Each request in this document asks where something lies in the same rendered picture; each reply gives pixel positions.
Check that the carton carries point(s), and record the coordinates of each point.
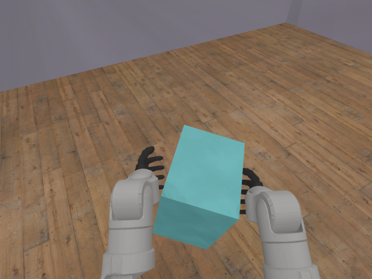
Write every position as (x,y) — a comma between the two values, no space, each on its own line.
(201,197)

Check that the robot right hand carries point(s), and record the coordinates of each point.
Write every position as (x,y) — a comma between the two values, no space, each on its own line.
(251,183)

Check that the right robot forearm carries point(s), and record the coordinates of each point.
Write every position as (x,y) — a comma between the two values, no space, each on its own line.
(282,232)

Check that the left robot forearm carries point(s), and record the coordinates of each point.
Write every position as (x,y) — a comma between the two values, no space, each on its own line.
(130,252)

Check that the robot left hand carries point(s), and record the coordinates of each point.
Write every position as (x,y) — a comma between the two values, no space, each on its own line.
(143,162)

